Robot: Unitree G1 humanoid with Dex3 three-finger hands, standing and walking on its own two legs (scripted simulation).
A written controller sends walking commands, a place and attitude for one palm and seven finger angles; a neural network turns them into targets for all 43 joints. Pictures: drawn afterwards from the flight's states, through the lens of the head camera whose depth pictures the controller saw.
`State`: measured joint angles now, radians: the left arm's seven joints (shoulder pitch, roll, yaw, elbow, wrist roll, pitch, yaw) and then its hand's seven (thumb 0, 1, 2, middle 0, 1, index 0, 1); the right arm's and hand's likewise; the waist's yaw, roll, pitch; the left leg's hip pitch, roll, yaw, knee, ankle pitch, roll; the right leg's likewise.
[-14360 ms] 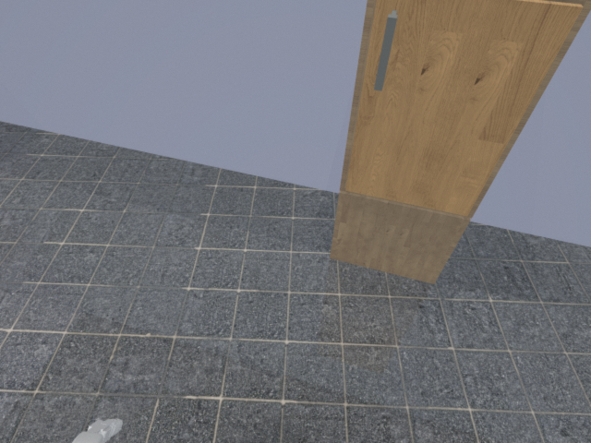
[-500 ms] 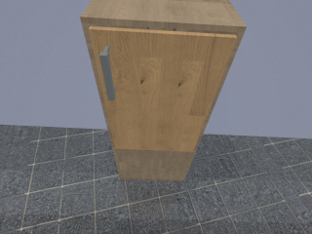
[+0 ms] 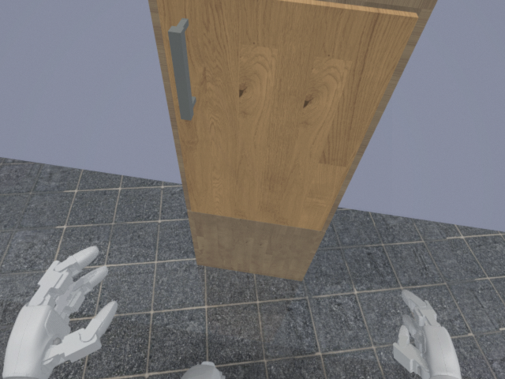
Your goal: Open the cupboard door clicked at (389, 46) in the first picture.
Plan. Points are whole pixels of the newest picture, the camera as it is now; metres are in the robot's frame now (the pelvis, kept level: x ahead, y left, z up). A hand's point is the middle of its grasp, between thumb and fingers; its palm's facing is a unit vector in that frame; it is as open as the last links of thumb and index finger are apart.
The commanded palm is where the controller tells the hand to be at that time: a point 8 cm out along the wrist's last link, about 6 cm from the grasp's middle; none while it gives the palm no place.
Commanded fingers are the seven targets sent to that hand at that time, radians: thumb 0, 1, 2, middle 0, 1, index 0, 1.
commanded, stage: raise the hand with hooked fingers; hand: left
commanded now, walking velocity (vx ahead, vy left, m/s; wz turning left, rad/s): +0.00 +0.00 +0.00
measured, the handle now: (185, 72) +0.56 +0.18 +0.18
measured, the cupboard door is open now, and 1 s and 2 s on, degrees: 0 0 0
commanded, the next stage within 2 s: move the hooked fingers beside the handle in 1.58 s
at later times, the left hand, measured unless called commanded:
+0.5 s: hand (80, 238) +0.26 +0.27 +0.10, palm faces -0.04 -1.00 -0.05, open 12.2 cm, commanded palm +0.24 +0.32 +0.13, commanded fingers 0.00 -0.31 0.38 -0.29 -1.08 -0.29 -1.08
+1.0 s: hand (10, 167) +0.30 +0.33 +0.19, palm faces +0.02 -1.00 -0.09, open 14.0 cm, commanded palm +0.27 +0.37 +0.20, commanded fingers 0.00 -0.50 0.30 -0.30 -1.20 -0.30 -1.20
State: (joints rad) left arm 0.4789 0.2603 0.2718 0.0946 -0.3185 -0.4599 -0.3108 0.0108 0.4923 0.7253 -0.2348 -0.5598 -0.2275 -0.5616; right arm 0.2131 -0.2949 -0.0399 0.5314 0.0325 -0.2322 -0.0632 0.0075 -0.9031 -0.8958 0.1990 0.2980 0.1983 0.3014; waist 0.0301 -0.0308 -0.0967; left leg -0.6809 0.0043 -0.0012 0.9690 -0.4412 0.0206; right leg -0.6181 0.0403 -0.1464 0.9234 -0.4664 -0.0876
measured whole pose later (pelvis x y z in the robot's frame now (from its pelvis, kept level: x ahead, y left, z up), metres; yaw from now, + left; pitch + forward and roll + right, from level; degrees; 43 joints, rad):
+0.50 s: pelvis +0.02 +0.04 +0.03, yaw -1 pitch +7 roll -2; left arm 0.23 0.34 0.32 0.08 -0.36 -0.21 -0.41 0.00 -0.09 0.48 -0.27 -0.93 -0.27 -0.94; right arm 0.30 -0.29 0.03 0.60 0.06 -0.24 -0.08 0.01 -0.90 -0.90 0.20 0.30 0.20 0.30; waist 0.01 0.03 -0.07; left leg -0.51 -0.02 0.04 0.78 -0.39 0.07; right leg -0.46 0.02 -0.09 0.72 -0.39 -0.03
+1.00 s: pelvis +0.01 +0.06 +0.05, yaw +0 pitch +0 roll -2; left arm -0.08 0.45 0.40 0.16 -0.31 0.00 -0.42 -0.02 -0.49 0.31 -0.30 -1.19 -0.30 -1.19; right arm 0.25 -0.25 0.10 0.60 0.06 -0.22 -0.11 0.01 -0.90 -0.90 0.20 0.30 0.20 0.30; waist 0.04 0.02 -0.03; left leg -0.28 -0.06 0.04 0.56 -0.28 0.10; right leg -0.23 -0.01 -0.09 0.51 -0.28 0.00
